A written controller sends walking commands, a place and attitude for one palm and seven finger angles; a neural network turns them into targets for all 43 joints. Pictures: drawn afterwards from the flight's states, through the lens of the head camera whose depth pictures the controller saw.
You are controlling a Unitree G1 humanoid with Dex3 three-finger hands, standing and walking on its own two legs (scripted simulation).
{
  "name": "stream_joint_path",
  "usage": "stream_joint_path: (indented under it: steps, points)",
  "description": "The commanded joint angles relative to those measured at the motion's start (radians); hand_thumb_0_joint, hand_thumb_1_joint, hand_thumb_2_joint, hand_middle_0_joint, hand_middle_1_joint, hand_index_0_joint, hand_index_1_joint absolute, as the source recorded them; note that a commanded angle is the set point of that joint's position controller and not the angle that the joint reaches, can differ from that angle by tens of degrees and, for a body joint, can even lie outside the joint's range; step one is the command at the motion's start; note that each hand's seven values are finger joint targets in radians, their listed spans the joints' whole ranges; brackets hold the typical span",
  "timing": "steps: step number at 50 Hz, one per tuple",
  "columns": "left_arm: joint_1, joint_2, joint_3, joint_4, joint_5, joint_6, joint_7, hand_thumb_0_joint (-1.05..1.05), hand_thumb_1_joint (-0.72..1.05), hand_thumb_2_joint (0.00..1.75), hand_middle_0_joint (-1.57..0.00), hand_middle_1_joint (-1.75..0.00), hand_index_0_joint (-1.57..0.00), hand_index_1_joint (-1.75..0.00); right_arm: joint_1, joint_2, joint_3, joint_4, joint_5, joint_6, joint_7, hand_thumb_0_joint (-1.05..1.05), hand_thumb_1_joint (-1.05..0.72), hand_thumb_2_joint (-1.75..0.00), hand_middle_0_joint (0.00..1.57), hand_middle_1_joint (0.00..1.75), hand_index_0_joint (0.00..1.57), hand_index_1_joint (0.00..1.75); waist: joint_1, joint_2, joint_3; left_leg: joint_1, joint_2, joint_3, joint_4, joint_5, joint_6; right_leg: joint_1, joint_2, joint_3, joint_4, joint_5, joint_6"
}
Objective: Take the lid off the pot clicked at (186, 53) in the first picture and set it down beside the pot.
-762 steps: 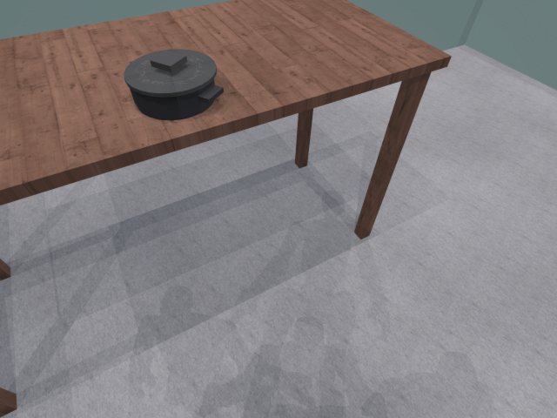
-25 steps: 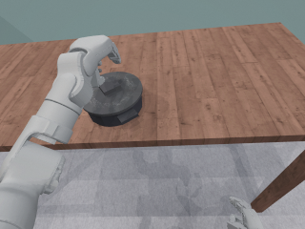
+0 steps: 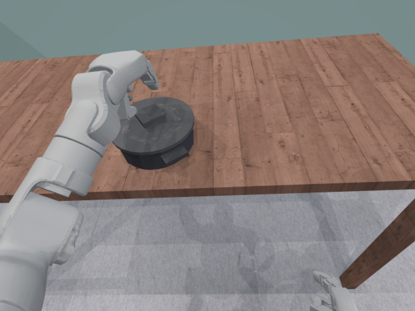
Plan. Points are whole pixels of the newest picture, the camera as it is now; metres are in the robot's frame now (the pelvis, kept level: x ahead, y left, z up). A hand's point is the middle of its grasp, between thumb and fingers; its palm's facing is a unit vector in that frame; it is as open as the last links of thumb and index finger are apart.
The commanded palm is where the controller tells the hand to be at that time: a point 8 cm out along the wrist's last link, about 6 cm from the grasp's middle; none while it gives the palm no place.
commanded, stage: lower the open fingers around the knob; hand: left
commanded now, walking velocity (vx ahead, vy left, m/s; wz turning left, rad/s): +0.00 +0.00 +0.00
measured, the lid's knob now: (149, 115) +0.47 +0.14 +0.15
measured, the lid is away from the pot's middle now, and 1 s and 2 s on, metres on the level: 0.00 0.00 0.00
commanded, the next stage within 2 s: close the fingers and squeeze the knob in 1.16 s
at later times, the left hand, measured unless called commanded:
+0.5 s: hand (139, 108) +0.44 +0.14 +0.19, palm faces -0.23 -0.08 -0.97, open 10.0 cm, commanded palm +0.41 +0.15 +0.25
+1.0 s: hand (146, 116) +0.44 +0.13 +0.17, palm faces -0.26 -0.08 -0.96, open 10.0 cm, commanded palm +0.42 +0.14 +0.23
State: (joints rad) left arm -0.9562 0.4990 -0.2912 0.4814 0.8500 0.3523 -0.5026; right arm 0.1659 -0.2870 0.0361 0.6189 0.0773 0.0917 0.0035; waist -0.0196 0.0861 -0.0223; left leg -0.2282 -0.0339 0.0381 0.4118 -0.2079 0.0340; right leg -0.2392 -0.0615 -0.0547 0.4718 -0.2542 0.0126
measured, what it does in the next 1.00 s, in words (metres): stands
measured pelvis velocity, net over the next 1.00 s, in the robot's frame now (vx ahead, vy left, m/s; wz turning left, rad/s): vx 0.01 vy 0.00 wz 0.00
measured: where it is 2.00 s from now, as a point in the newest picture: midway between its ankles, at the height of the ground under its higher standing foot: outside the picture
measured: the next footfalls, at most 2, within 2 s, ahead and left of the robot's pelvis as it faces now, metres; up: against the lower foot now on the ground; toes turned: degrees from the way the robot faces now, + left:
none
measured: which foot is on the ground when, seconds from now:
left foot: down 0.00-1.00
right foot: down 0.00-1.00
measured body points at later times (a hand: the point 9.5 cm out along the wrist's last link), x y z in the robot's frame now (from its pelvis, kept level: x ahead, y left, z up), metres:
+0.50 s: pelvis +0.00 +0.00 +0.00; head +0.01 -0.04 +0.45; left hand +0.45 +0.14 +0.25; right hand +0.16 -0.24 -0.12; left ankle +0.00 +0.10 -0.74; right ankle -0.01 -0.13 -0.74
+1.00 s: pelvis +0.01 +0.00 +0.00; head +0.02 -0.04 +0.45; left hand +0.45 +0.13 +0.22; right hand +0.16 -0.24 -0.12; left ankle +0.00 +0.10 -0.74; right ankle -0.01 -0.13 -0.74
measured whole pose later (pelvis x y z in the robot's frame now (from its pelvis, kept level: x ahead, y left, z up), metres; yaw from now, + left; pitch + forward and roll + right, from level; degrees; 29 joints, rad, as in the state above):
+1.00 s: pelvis +0.01 +0.00 +0.00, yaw +0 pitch +2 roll +1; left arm -0.89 0.42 -0.31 0.53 0.83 0.34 -0.45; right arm 0.18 -0.28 0.03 0.64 0.06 0.09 0.01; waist -0.03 0.09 -0.02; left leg -0.23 -0.03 0.03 0.40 -0.21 0.04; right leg -0.23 -0.06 -0.06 0.45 -0.25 0.02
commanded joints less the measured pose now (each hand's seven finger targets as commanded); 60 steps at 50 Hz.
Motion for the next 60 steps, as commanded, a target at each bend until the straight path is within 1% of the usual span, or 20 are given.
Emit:
stream_joint_path:
  steps: [1, 3, 4, 8, 9, 12, 14, 21, 23, 29, 35, 38, 39, 43, 48, 49, 51, 54, 58, 60]
  points:
    - [-0.589, 0.205, 0.108, -0.171, 0.028, -0.012, 0.044, 0.0, -0.38, 1.67, -0.87, -0.08, -0.87, -0.08, -0.12, -0.089, -0.031, -0.151, 0.006, -0.064, -0.015, 0.0, -0.9, -0.9, 0.2, 0.3, 0.2, 0.3, -0.012, -0.099, -0.351, 0.153, -0.024, -0.051, -0.025, 0.224, 0.038, 0.079, 0.059, 0.006, -0.039, 0.26, -0.049]
    - [-0.533, 0.245, 0.161, -0.155, 0.001, -0.022, 0.053, 0.0, -0.38, 1.67, -0.87, -0.08, -0.87, -0.08, -0.099, -0.111, -0.041, -0.143, 0.001, -0.065, -0.013, 0.0, -0.9, -0.9, 0.2, 0.3, 0.2, 0.3, -0.006, -0.097, -0.356, 0.15, -0.022, -0.056, -0.019, 0.227, 0.04, 0.093, 0.055, 0.006, -0.047, 0.265, -0.053]
    - [-0.55, 0.255, 0.158, -0.135, 0.029, -0.02, 0.052, 0.0, -0.38, 1.67, -0.87, -0.08, -0.87, -0.08, -0.107, -0.096, -0.031, -0.144, -0.002, -0.066, -0.014, 0.0, -0.9, -0.9, 0.2, 0.3, 0.2, 0.3, 0.001, -0.108, -0.372, 0.136, -0.025, -0.049, -0.028, 0.232, 0.036, 0.114, 0.058, 0.013, -0.038, 0.273, -0.05]
    - [-0.456, 0.132, 0.091, -0.141, -0.022, -0.013, 0.045, 0.0, -0.38, 1.67, -0.87, -0.08, -0.87, -0.08, -0.11, -0.105, -0.044, -0.157, 0.003, -0.064, -0.002, 0.0, -0.9, -0.9, 0.2, 0.3, 0.2, 0.3, -0.009, -0.102, -0.348, 0.156, -0.021, -0.052, -0.014, 0.255, 0.038, 0.082, 0.055, 0.001, -0.043, 0.288, -0.053]
    - [-0.471, 0.195, 0.132, -0.129, 0.006, -0.01, 0.048, 0.0, -0.38, 1.67, -0.87, -0.08, -0.87, -0.08, -0.107, -0.099, -0.036, -0.15, 0.0, -0.058, -0.001, 0.0, -0.9, -0.9, 0.2, 0.3, 0.2, 0.3, 0.002, -0.115, -0.354, 0.14, -0.018, -0.05, -0.027, 0.248, 0.033, 0.096, 0.058, 0.003, -0.039, 0.281, -0.051]
    - [-0.512, 0.184, 0.117, -0.159, 0.013, -0.007, 0.049, 0.0, -0.38, 1.67, -0.87, -0.08, -0.87, -0.08, -0.117, -0.096, -0.035, -0.158, 0.001, -0.055, -0.004, 0.0, -0.9, -0.9, 0.2, 0.3, 0.2, 0.3, -0.004, -0.121, -0.343, 0.136, -0.021, -0.046, -0.026, 0.248, 0.037, 0.098, 0.058, 0.005, -0.038, 0.295, -0.051]
    - [-0.492, 0.238, 0.16, -0.141, 0.018, -0.01, 0.059, 0.0, -0.38, 1.67, -0.87, -0.08, -0.87, -0.08, -0.107, -0.1, -0.031, -0.154, -0.002, -0.052, -0.006, 0.0, -0.9, -0.9, 0.2, 0.3, 0.2, 0.3, 0.003, -0.122, -0.358, 0.126, -0.019, -0.047, -0.028, 0.262, 0.035, 0.12, 0.059, 0.007, -0.034, 0.304, -0.052]
    - [-0.49, 0.211, 0.144, -0.141, 0.017, -0.007, 0.065, 0.0, -0.38, 1.67, -0.87, -0.08, -0.87, -0.08, -0.103, -0.096, -0.036, -0.154, -0.003, -0.055, -0.013, 0.0, -0.9, -0.9, 0.2, 0.3, 0.2, 0.3, -0.003, -0.135, -0.364, 0.137, -0.019, -0.043, -0.022, 0.273, 0.04, 0.124, 0.058, 0.01, -0.035, 0.329, -0.048]
    - [-0.463, 0.151, 0.104, -0.129, -0.008, -0.007, 0.066, 0.0, -0.38, 1.67, -0.87, -0.08, -0.87, -0.08, -0.098, -0.105, -0.043, -0.149, 0.0, -0.051, -0.009, 0.0, -0.9, -0.9, 0.2, 0.3, 0.2, 0.3, -0.017, -0.115, -0.342, 0.151, -0.018, -0.047, -0.014, 0.28, 0.041, 0.093, 0.059, 0.004, -0.044, 0.322, -0.052]
    - [-0.47, 0.203, 0.141, -0.128, 0.014, -0.009, 0.071, 0.0, -0.38, 1.67, -0.87, -0.08, -0.87, -0.08, -0.09, -0.098, -0.039, -0.141, -0.007, -0.056, -0.013, 0.0, -0.9, -0.9, 0.2, 0.3, 0.2, 0.3, -0.008, -0.117, -0.383, 0.155, -0.022, -0.047, -0.013, 0.288, 0.041, 0.121, 0.062, 0.011, -0.037, 0.341, -0.049]
    - [-0.437, 0.138, 0.094, -0.105, 0.005, -0.01, 0.071, 0.0, -0.38, 1.67, -0.87, -0.08, -0.87, -0.08, -0.09, -0.099, -0.041, -0.133, -0.004, -0.046, -0.007, 0.0, -0.9, -0.9, 0.2, 0.3, 0.2, 0.3, -0.02, -0.118, -0.324, 0.147, -0.019, -0.05, -0.015, 0.28, 0.038, 0.087, 0.066, -0.001, -0.043, 0.334, -0.05]
    - [-0.428, 0.132, 0.094, -0.082, -0.005, -0.012, 0.082, 0.0, -0.38, 1.67, -0.87, -0.08, -0.87, -0.08, -0.081, -0.111, -0.045, -0.128, -0.005, -0.043, -0.012, 0.0, -0.9, -0.9, 0.2, 0.3, 0.2, 0.3, -0.026, -0.113, -0.324, 0.149, -0.02, -0.055, -0.013, 0.274, 0.04, 0.082, 0.066, -0.003, -0.048, 0.325, -0.053]
    - [-0.499, 0.176, 0.116, -0.131, 0.015, -0.017, 0.087, 0.0, -0.38, 1.67, -0.87, -0.08, -0.87, -0.08, -0.078, -0.099, -0.041, -0.128, -0.007, -0.047, -0.012, 0.0, -0.9, -0.9, 0.2, 0.3, 0.2, 0.3, -0.018, -0.103, -0.375, 0.163, -0.019, -0.058, -0.02, 0.282, 0.037, 0.109, 0.066, 0.004, -0.039, 0.331, -0.051]
    - [-0.39, 0.105, 0.086, -0.099, -0.009, -0.015, 0.086, 0.0, -0.38, 1.67, -0.87, -0.08, -0.87, -0.08, -0.083, -0.105, -0.047, -0.135, -0.006, -0.048, -0.003, 0.0, -0.9, -0.9, 0.2, 0.3, 0.2, 0.3, -0.018, -0.087, -0.367, 0.173, -0.016, -0.061, -0.002, 0.355, 0.039, 0.097, 0.064, -0.001, -0.037, 0.364, -0.054]
    - [-0.444, 0.127, 0.101, -0.144, -0.008, -0.013, 0.095, 0.0, -0.38, 1.67, -0.87, -0.08, -0.87, -0.08, -0.083, -0.105, -0.049, -0.13, -0.009, -0.045, 0.001, 0.0, -0.9, -0.9, 0.2, 0.3, 0.2, 0.3, -0.02, -0.094, -0.362, 0.178, -0.017, -0.067, -0.007, 0.354, 0.042, 0.1, 0.066, -0.002, -0.044, 0.367, -0.055]
    - [-0.45, 0.188, 0.146, -0.118, 0.015, -0.014, 0.099, 0.0, -0.38, 1.67, -0.87, -0.08, -0.87, -0.08, -0.079, -0.098, -0.042, -0.124, -0.01, -0.047, -0.002, 0.0, -0.9, -0.9, 0.2, 0.3, 0.2, 0.3, -0.008, -0.124, -0.378, 0.162, -0.017, -0.062, -0.017, 0.326, 0.036, 0.123, 0.068, 0.003, -0.035, 0.355, -0.052]
    - [-0.464, 0.132, 0.093, -0.106, 0.016, -0.013, 0.098, 0.0, -0.38, 1.67, -0.87, -0.08, -0.87, -0.08, -0.086, -0.092, -0.039, -0.127, -0.008, -0.047, -0.005, 0.0, -0.9, -0.9, 0.2, 0.3, 0.2, 0.3, -0.015, -0.118, -0.346, 0.152, -0.02, -0.055, -0.023, 0.29, 0.038, 0.101, 0.065, 0.002, -0.041, 0.336, -0.051]
    - [-0.45, 0.188, 0.143, -0.146, 0.011, -0.021, 0.103, 0.0, -0.38, 1.67, -0.87, -0.08, -0.87, -0.08, -0.091, -0.093, -0.039, -0.134, -0.012, -0.05, -0.004, 0.0, -0.9, -0.9, 0.2, 0.3, 0.2, 0.3, 0.0, -0.116, -0.401, 0.156, -0.021, -0.056, -0.022, 0.315, 0.038, 0.153, 0.061, 0.011, -0.033, 0.367, -0.051]
    - [-0.342, 0.127, 0.111, -0.088, -0.012, -0.013, 0.097, 0.0, -0.38, 1.67, -0.87, -0.08, -0.87, -0.08, -0.093, -0.104, -0.044, -0.137, -0.006, -0.042, -0.001, 0.0, -0.9, -0.9, 0.2, 0.3, 0.2, 0.3, -0.009, -0.13, -0.323, 0.134, -0.017, -0.049, -0.017, 0.299, 0.04, 0.111, 0.062, 0.0, -0.047, 0.354, -0.051]
    - [-0.406, 0.193, 0.144, -0.125, 0.007, -0.016, 0.096, 0.0, -0.38, 1.67, -0.87, -0.08, -0.87, -0.08, -0.1, -0.1, -0.039, -0.14, -0.007, -0.039, -0.007, 0.0, -0.9, -0.9, 0.2, 0.3, 0.2, 0.3, -0.004, -0.147, -0.335, 0.119, -0.021, -0.042, -0.027, 0.257, 0.041, 0.133, 0.061, 0.009, -0.046, 0.345, -0.046]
